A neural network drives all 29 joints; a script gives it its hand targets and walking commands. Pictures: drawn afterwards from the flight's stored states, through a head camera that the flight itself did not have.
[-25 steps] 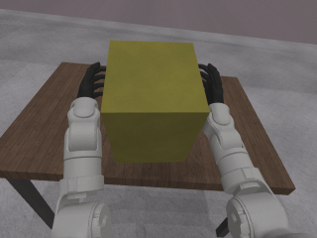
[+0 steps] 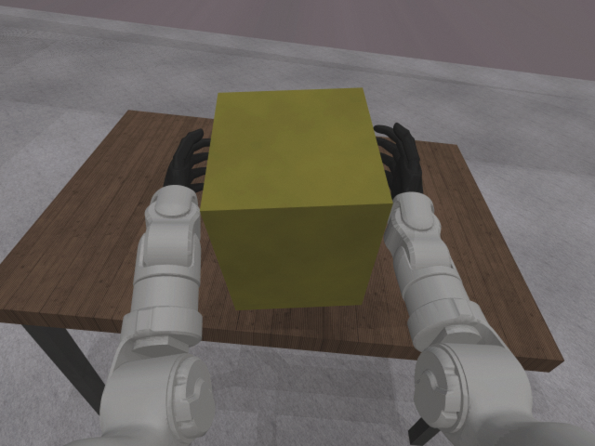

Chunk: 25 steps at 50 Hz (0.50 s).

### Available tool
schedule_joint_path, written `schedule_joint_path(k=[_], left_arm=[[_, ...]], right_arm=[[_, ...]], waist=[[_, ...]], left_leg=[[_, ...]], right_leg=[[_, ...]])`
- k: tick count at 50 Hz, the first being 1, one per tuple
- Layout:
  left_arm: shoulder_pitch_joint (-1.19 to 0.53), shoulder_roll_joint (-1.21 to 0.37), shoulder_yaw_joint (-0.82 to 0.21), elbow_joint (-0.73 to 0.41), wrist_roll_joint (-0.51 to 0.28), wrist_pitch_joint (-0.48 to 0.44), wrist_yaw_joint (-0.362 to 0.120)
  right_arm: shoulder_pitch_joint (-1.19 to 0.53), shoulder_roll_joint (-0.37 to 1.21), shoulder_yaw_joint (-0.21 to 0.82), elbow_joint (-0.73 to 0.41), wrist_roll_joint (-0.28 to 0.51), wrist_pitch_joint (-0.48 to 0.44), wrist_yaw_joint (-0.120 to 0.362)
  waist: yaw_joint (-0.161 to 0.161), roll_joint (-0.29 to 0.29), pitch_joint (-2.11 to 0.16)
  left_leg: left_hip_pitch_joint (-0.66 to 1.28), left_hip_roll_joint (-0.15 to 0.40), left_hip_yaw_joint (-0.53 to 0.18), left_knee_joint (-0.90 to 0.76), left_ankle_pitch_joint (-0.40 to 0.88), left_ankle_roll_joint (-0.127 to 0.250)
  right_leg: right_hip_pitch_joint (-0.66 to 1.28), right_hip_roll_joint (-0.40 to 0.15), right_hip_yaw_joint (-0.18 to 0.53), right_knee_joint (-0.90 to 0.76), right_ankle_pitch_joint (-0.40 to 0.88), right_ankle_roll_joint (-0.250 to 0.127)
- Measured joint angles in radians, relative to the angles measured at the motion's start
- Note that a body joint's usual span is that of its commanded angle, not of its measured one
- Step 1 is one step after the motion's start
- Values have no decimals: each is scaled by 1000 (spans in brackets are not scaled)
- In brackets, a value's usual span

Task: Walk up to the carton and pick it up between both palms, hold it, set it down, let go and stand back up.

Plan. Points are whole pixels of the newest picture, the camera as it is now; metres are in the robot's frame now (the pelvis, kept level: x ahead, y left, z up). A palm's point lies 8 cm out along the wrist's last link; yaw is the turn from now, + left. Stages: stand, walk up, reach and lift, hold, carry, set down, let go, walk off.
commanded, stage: set down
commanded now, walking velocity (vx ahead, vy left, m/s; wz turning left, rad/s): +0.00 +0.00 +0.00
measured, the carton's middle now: (295, 206) +0.42 -0.01 +0.12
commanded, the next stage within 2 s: none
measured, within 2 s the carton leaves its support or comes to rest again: neither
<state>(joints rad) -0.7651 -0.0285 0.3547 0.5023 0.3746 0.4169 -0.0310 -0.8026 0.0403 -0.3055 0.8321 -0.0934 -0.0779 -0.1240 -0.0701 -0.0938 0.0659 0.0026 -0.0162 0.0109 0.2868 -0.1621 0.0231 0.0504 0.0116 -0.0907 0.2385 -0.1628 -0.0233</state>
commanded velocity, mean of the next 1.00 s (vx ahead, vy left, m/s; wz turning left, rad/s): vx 0.00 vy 0.00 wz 0.00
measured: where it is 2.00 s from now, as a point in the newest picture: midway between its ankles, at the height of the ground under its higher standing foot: outside the picture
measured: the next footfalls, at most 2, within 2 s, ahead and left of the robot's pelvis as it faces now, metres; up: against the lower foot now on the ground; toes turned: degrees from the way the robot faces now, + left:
none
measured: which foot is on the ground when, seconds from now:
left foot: down 0.00-1.00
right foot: down 0.00-1.00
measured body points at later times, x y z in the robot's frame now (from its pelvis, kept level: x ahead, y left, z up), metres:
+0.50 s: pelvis +0.01 +0.00 +0.00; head -0.01 +0.03 +0.45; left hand +0.43 +0.13 +0.14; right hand +0.41 -0.16 +0.17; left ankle +0.01 +0.10 -0.75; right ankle -0.01 -0.10 -0.75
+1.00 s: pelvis +0.02 +0.00 +0.00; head +0.02 +0.03 +0.45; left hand +0.45 +0.12 +0.12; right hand +0.43 -0.17 +0.15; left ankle +0.01 +0.10 -0.75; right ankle -0.01 -0.10 -0.75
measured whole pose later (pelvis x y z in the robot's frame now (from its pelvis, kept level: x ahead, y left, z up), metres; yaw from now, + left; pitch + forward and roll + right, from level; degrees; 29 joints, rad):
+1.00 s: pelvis +0.02 +0.00 +0.00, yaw -2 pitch -1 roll +0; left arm -0.83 -0.03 0.44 0.82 0.36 0.22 0.01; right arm -0.85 0.06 -0.53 0.97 -0.27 -0.12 -0.07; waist -0.06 -0.06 0.00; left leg -0.10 -0.01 0.06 0.28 -0.17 0.03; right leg -0.07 0.01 -0.07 0.25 -0.17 -0.02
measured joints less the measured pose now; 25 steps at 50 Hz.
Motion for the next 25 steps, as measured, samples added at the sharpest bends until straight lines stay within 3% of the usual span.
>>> schedule_joint_path(k=[13, 25], left_arm=[[4, 8, -4, 100, -26, -69, 27], [-31, 11, 32, 197, -29, -118, 29]], right_arm=[[-11, -16, -6, 79, 6, -40, 4], [-34, 1, -89, 115, -61, -45, 16]], waist=[[1, 11, -24], [8, 23, -40]], left_leg=[[-23, 9, 11, 11, -14, -3], [-49, 5, 22, -3, -2, 2]], right_leg=[[-19, 6, 1, -5, -3, -2], [-54, -1, 3, -2, 3, 2]])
